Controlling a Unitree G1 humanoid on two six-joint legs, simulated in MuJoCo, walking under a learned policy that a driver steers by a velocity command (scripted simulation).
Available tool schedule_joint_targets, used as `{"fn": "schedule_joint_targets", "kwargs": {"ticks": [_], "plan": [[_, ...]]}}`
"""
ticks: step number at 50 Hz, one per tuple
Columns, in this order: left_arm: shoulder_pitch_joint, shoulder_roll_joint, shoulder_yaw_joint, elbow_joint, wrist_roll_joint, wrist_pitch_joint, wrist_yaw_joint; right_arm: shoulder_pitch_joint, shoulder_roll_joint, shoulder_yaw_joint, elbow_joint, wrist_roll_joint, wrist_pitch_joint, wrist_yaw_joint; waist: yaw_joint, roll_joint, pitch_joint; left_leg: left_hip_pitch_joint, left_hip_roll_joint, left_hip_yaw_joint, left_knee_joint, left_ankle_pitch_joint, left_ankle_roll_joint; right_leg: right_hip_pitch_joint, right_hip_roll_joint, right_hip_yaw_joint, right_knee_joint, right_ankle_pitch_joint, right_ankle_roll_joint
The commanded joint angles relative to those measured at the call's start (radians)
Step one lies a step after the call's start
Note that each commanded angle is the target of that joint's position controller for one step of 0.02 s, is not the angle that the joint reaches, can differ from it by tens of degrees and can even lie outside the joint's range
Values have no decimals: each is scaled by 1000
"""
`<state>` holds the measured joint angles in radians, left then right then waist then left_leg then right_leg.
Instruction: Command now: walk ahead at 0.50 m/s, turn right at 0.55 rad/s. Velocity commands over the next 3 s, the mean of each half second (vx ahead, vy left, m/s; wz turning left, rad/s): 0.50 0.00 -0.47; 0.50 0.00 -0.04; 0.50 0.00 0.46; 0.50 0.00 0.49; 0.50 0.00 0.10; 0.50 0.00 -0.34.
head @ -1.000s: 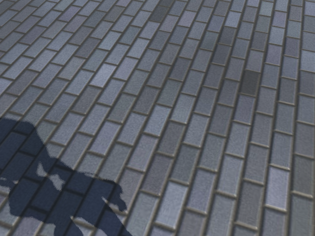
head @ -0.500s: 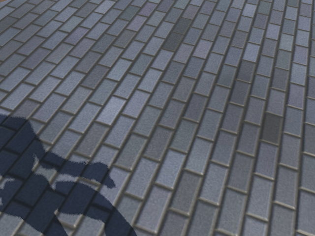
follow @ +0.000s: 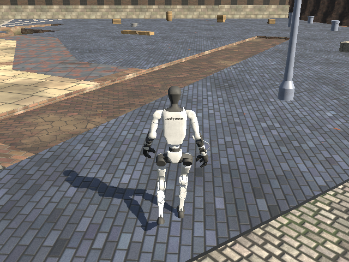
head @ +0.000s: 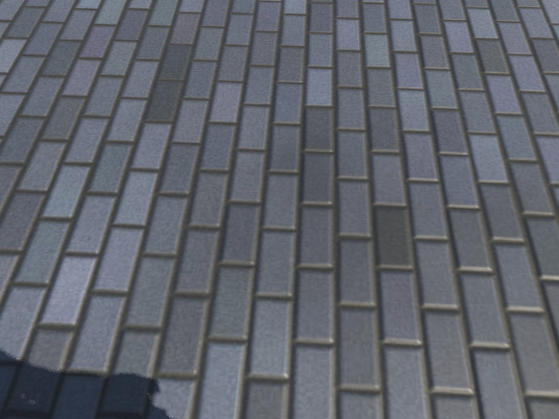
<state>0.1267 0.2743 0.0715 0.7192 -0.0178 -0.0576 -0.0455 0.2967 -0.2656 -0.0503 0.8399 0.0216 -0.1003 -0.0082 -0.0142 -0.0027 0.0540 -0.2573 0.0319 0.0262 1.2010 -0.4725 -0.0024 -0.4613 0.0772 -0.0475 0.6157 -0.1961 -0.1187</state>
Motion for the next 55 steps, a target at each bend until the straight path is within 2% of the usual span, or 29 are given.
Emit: {"fn": "schedule_joint_targets", "kwargs": {"ticks": [1, 2, 5, 8, 11, 13, 16, 18, 19, 20, 21, 22, 23, 24, 25, 26, 28, 33, 38, 41, 43, 44, 45, 46, 47, 48, 50, 52, 55], "plan": [[127, 115, 35, -39, -3, -15, 12, -95, -132, -24, -138, -9, -65, 0, 50, 26, -152, -497, 63, -122, 62, 111, 21, 506, -298, 507, -328, 163, -213], [88, 94, 27, -58, 8, -16, 16, -70, -142, -33, -137, -23, -51, -2, 13, 12, -131, -423, 84, -127, 15, 139, 11, 406, -270, 452, -352, 232, -206], [89, 118, 33, -65, 5, -21, 28, -61, -108, -31, -153, -38, -15, -4, -18, -2, -97, -361, 87, -97, -116, 186, -34, 258, -231, 370, -391, 348, -205], [135, 153, 42, -54, -1, -16, 47, -177, -74, -16, -194, -43, -7, -6, 17, -30, -65, -351, 53, -69, -337, 366, -62, 188, -171, 291, -386, 353, -163], [185, 155, 42, -42, -8, -3, 55, -287, -55, -6, -219, -32, -14, 6, 70, -71, -68, -274, -6, -57, -563, 538, -61, 178, -135, 281, -352, 244, -113], [219, 159, 43, -32, -11, 3, 56, -335, -72, -10, -237, -19, -21, 15, 90, -87, -70, -253, -25, -69, -628, 551, -57, 214, -159, 335, -324, 184, -105], [244, 140, 36, -19, -8, 7, 61, -331, -109, -22, -241, -18, -36, 31, 85, -106, -77, -244, -19, -89, -698, 496, -19, 331, -218, 413, -250, 144, -89], [224, 137, 35, -19, -2, 10, 61, -259, -123, -33, -227, -20, -46, 32, 37, -133, -85, -151, -28, -64, -741, 439, 24, 359, -222, 429, -185, 229, -66], [214, 113, 27, -26, 2, 9, 58, -170, -148, -48, -206, -29, -50, 27, -7, -125, -137, -11, -23, -60, -763, 440, 58, 348, -174, 400, -81, 333, -41], [202, 71, 8, -46, 16, 4, 54, -22, -197, -61, -193, -43, -53, 20, -74, -51, -265, 230, 117, -195, -733, 452, 128, 242, -121, 335, 167, 245, -5], [362, 12, -11, -46, -9, -9, 53, 109, -287, -88, -147, -52, -42, 22, -40, 255, -401, 595, 330, -623, -781, 301, 314, -119, 31, 212, 529, -149, 77], [367, 74, -7, -31, -22, -16, 54, 142, -213, -75, -129, -19, -36, 33, -59, 273, -374, 613, 377, -840, -891, 42, 330, -294, 4, 246, 664, -379, 85], [244, 143, 10, -43, -24, -16, 52, 85, -146, -55, -139, -10, -31, 30, -80, 147, -216, 486, 337, -709, -909, -30, 277, -354, -45, 252, 716, -296, 81], [160, 139, 8, -65, -10, -15, 53, 19, -125, -44, -151, -19, -21, 28, -62, 68, -135, 351, 292, -575, -923, 49, 243, -336, -88, 203, 692, -218, 81], [116, 124, 8, -79, 8, -17, 50, -21, -103, -33, -150, -24, -15, 29, -39, 45, -68, 237, 247, -485, -952, 153, 236, -315, -120, 179, 624, -166, 83], [120, 109, 10, -81, 12, -17, 47, -41, -88, -26, -149, -31, -16, 29, -9, 69, -53, 166, 213, -420, -975, 233, 223, -262, -153, 169, 566, -127, 84], [151, 71, 2, -70, 8, -12, 43, -40, -86, -24, -136, -26, -20, 32, 11, 107, -64, 110, 175, -333, -1008, 344, 226, -200, -166, 134, 498, -101, 93], [20, 26, -20, -103, 15, -18, 40, 5, -151, -39, -96, -12, -12, 20, -21, 80, -51, 105, 163, -196, -1050, 495, 228, -194, -178, 92, 200, 97, 119], [-123, 31, -21, -136, 0, -28, 21, 88, -174, -39, -49, 2, 6, 19, -76, 84, -23, 147, 171, -151, -1026, 475, 201, -121, -136, 60, -12, 224, 118], [-161, 50, -15, -160, -4, -36, 8, 104, -188, -42, -29, 6, 21, 15, -68, 94, -8, 224, 213, -173, -982, 505, 184, -112, -123, 59, -76, 147, 83], [-89, 78, 0, -145, 2, -42, 7, 87, -202, -45, -24, 9, 32, 11, -9, 97, -42, 232, 207, -166, -886, 664, 159, 30, -93, 36, -136, 111, 52], [34, 116, 22, -109, 8, -43, 14, 84, -187, -38, -24, 8, 35, 9, 53, 77, -117, 195, 159, -132, -744, 783, 136, 218, -75, 24, -162, 119, 26], [217, 181, 44, -77, 23, -42, 26, 66, -143, -18, -48, -8, 32, 8, 135, 20, -257, 30, 106, -91, -487, 656, 97, 510, -208, 153, -125, 147, -31], [313, 282, 67, -62, 36, -33, 33, 167, -33, 17, -75, -14, 14, 10, 115, -235, -398, -367, -46, -22, -103, 138, 24, 871, -472, 564, -171, 43, -172], [341, 200, 48, -51, 25, -28, 32, 153, -99, 3, -58, 6, -1, 12, 141, -232, -430, -491, -46, -150, 55, -98, 23, 852, -503, 740, -271, -95, -200], [281, 155, 30, -50, 18, -29, 33, 75, -165, -19, -79, 26, -4, 14, 133, -162, -270, -553, 1, -160, 98, -28, 30, 726, -470, 596, -294, -105, -155], [154, 89, 8, -52, 21, -34, 27, -5, -146, -22, -94, 9, 8, 11, 73, -89, -124, -502, 69, -127, 17, 117, 23, 483, -383, 383, -362, -18, -105], [95, 66, 5, -42, 28, -51, 23, 30, -113, -25, -81, 6, 37, 9, 18, -113, -79, -401, 98, -135, -31, 193, 13, 345, -340, 261, -434, 66, -85], [91, 88, 17, -8, 33, -69, 28, 17, -79, -24, -90, 5, 60, 7, -4, -69, -47, -420, 98, -149, -76, 281, -3, 303, -338, 137, -477, 223, -88]]}}
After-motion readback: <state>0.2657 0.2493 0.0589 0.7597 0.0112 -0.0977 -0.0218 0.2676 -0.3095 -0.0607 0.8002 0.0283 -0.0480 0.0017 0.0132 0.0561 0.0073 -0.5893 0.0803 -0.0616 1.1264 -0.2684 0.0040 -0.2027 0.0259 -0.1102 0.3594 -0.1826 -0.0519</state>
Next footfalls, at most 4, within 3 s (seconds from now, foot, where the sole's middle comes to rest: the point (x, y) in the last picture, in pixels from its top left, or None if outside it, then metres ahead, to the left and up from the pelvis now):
0.40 left None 0.41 0.11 -0.76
0.90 right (372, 348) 0.60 -0.20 -0.76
1.44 left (285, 239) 0.92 0.00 -0.76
1.92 right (335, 160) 1.22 -0.16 -0.76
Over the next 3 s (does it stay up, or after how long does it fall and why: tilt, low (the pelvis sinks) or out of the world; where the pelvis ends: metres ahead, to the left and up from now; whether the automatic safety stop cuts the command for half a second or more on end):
stays up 1.59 0.07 0.00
